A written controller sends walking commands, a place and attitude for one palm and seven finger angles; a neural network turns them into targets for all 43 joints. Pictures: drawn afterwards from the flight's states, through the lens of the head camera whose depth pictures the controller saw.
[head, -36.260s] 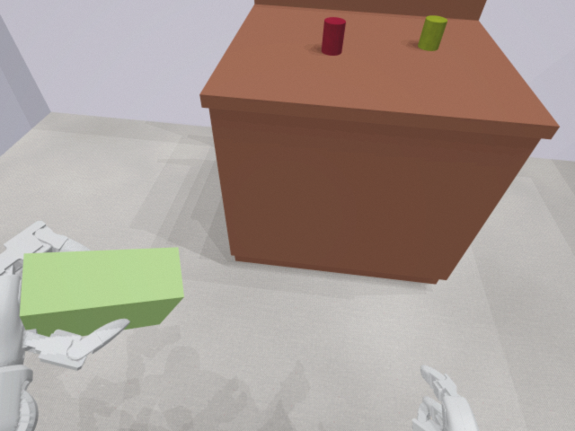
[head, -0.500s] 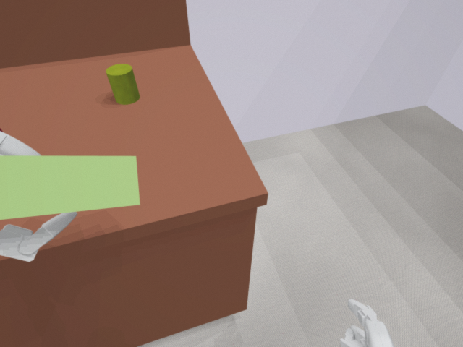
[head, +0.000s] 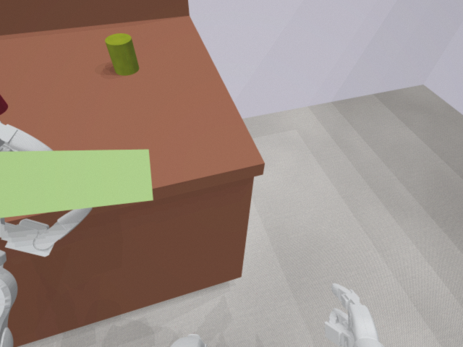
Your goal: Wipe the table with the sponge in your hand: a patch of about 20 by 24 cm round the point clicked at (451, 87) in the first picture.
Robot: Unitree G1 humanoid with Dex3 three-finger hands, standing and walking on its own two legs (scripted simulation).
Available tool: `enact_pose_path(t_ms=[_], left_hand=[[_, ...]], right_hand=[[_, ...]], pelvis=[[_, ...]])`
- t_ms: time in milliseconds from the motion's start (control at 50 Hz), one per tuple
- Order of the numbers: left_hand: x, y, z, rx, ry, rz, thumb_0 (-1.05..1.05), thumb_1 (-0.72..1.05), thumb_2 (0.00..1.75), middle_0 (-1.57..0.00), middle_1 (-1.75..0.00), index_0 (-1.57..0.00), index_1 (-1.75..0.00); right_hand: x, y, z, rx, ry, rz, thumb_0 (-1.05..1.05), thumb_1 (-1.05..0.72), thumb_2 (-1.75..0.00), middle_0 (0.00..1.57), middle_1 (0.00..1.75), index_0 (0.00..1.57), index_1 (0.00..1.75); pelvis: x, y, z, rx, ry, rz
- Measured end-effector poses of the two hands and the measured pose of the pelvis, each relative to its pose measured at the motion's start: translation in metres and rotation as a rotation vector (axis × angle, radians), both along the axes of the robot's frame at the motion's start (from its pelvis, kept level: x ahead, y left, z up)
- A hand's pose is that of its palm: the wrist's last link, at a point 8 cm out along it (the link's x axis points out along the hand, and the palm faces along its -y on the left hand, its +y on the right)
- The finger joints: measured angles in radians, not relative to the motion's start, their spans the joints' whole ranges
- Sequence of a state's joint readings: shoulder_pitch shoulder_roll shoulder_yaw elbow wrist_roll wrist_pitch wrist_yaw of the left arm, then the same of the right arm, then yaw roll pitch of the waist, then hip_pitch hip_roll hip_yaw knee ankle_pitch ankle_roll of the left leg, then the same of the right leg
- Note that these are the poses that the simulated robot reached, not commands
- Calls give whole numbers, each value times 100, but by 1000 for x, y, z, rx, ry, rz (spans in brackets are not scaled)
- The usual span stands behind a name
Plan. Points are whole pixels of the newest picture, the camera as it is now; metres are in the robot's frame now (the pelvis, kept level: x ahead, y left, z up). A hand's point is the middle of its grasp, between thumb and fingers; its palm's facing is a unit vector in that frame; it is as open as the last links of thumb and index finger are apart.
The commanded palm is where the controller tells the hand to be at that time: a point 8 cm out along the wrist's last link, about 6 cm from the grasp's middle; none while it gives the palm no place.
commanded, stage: step back with the hand held close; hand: left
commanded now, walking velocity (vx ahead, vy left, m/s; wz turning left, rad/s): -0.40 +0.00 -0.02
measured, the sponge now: (98, 181) +0.26 +0.18 +0.22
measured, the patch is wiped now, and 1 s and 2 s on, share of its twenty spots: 1.00 1.00 1.00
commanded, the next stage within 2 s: stop stepping back and stand still in 0.20 s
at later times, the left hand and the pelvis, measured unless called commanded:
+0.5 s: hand out of the picture +0.08 +0.23 +0.25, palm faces +0.42 -0.84 -0.35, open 9.7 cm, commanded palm +0.03 +0.28 +0.26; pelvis -0.14 +0.01 +0.00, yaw -3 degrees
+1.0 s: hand out of the picture +0.01 +0.22 +0.26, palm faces +0.45 -0.83 -0.32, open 9.7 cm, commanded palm -0.03 +0.28 +0.26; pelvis -0.20 +0.00 +0.01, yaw -1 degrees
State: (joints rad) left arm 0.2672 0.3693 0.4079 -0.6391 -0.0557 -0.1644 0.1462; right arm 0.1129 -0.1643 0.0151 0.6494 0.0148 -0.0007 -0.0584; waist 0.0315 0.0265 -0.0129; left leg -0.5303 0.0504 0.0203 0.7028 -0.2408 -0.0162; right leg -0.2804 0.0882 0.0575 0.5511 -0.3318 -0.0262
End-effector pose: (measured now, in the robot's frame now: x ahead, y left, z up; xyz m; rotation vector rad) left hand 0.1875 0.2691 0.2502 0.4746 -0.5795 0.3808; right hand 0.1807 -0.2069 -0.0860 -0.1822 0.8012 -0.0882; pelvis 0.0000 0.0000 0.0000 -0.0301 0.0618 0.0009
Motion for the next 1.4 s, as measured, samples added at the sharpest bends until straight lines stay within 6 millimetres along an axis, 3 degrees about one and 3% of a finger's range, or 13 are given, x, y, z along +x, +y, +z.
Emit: enact_pose_path(t_ms=[60,120,280,380,540,640,780,880,980,1060,1160,1260,1400], left_hand=[[-4,-12,0,41,48,-91,0,-51,109,-77,-139,-79,-137],[-13,-13,3,91,70,-144,0,-51,109,-77,-139,-79,-136],[-58,19,3,121,73,-113,0,-51,109,-78,-139,-79,-136],[-98,19,2,37,77,-64,0,-51,109,-77,-139,-79,-137],[-157,-2,11,19,-3,-71,0,-51,109,-78,-139,-79,-137],[-177,7,15,13,-60,-70,0,-51,109,-78,-139,-80,-136],[-190,23,7,-1,-4,19,0,-51,109,-78,-139,-79,-137],[-206,6,1,13,18,10,0,-51,109,-77,-139,-79,-137],[-217,-4,12,16,-18,-37,0,-51,109,-78,-139,-80,-137],[-214,4,20,37,-56,-22,0,-51,109,-78,-139,-80,-136],[-204,21,12,28,-27,10,0,-51,109,-78,-139,-79,-137],[-196,31,1,14,39,23,0,-51,109,-78,-139,-79,-137],[-193,38,5,38,36,-1,0,-51,109,-78,-139,-79,-137]], right_hand=[[-7,-6,19,-20,-30,-42,2,-90,-90,20,30,20,30],[-18,-14,33,-64,-59,-73,2,-90,-90,20,30,20,30],[-75,-19,40,-123,-47,-121,1,-90,-90,20,30,20,30],[-126,-9,34,-63,-53,-108,1,-90,-90,20,30,20,30],[-196,-8,6,-7,-19,-80,2,-90,-90,20,30,20,30],[-234,-17,3,-48,4,-114,2,-90,-90,20,30,20,30],[-266,-21,0,-49,-13,-148,2,-90,-90,20,30,20,30],[-269,-20,-11,-15,7,-86,2,-90,-90,20,30,20,30],[-265,-21,-1,-18,19,-68,2,-90,-90,20,30,20,30],[-250,-22,7,-44,-34,-68,2,-90,-90,20,30,20,30],[-227,-17,7,-42,-90,-84,2,-90,-90,20,30,20,30],[-213,-1,11,-24,-101,-59,2,-90,-90,20,30,20,30],[-200,25,16,-5,-92,-19,2,-90,-90,20,30,20,30]], pelvis=[[-10,1,7,23,15,-20],[-21,7,10,28,31,-27],[-68,24,10,19,19,-38],[-100,21,13,7,-12,-50],[-151,12,4,11,-50,-51],[-165,16,2,7,-53,-34],[-186,16,1,18,-80,-26],[-196,7,-3,19,-86,-14],[-199,5,6,43,-98,-14],[-196,9,6,53,-96,-10],[-192,21,-1,22,-102,-8],[-184,28,1,16,-89,-3],[-182,39,5,15,-79,-10]])
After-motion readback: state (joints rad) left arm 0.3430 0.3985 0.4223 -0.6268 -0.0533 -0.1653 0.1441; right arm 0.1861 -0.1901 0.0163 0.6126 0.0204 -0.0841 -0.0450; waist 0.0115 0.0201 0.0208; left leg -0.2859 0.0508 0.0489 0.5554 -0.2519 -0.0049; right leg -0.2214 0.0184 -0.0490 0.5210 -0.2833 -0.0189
